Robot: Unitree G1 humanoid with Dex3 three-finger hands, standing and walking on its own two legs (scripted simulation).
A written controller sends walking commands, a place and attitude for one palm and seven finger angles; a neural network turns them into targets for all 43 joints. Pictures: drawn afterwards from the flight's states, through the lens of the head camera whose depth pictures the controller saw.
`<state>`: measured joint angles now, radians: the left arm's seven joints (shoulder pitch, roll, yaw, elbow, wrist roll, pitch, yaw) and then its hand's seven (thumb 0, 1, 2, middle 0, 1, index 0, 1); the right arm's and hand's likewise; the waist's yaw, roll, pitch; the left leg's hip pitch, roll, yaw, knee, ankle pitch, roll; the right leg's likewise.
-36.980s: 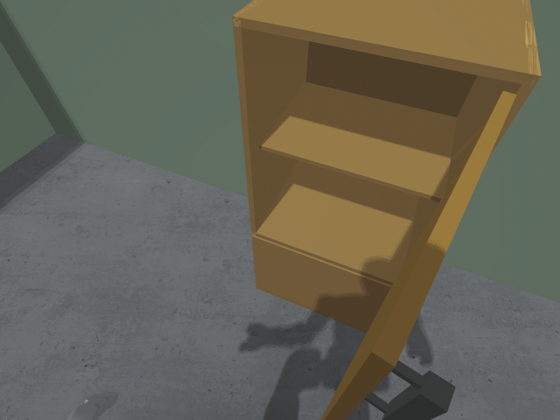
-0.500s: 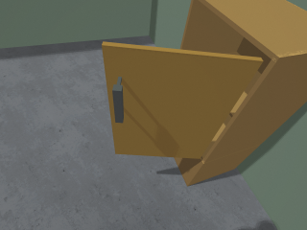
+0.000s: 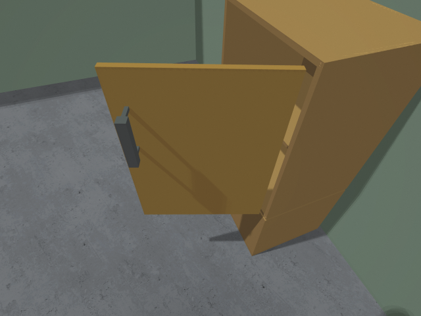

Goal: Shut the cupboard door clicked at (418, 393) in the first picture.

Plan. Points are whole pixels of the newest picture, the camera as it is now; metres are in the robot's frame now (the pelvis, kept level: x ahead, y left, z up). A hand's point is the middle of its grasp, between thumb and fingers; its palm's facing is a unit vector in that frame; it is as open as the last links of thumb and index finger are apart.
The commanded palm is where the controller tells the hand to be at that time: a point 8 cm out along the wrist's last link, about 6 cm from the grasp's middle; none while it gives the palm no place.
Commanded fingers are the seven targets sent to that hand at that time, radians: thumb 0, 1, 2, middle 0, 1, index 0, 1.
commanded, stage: come to a stop and stand still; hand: left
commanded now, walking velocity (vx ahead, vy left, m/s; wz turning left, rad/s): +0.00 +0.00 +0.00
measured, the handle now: (130, 137) +0.50 +0.21 +0.04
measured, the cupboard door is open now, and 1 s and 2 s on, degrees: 69 69 69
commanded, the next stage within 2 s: look again from close up in 0.98 s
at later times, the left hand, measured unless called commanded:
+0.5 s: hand out of the picture +0.02 +0.15 -0.18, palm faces +0.05 -0.99 -0.14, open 7.4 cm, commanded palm none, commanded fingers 0.00 0.90 0.90 -0.20 -0.30 -0.20 -0.30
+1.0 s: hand out of the picture +0.04 +0.19 -0.18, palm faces +0.03 -0.98 -0.17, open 7.4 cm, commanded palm none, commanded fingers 0.00 0.90 0.90 -0.20 -0.30 -0.20 -0.30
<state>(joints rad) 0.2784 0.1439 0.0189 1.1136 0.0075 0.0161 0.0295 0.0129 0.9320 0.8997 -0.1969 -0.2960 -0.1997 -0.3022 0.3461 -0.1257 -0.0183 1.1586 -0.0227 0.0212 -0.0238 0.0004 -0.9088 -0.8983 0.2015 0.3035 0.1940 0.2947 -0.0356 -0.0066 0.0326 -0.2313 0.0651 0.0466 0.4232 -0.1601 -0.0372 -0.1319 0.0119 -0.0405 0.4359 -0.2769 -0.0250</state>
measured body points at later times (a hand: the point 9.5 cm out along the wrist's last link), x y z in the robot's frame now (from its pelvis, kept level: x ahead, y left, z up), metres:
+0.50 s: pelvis +0.03 +0.00 +0.00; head +0.05 +0.02 +0.45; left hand +0.02 +0.21 -0.17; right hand +0.04 -0.22 -0.15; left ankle +0.04 +0.14 -0.74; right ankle -0.02 -0.10 -0.74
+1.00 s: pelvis +0.04 +0.02 +0.00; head +0.07 +0.03 +0.45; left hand +0.04 +0.24 -0.16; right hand +0.04 -0.20 -0.15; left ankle +0.04 +0.14 -0.74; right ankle -0.02 -0.10 -0.74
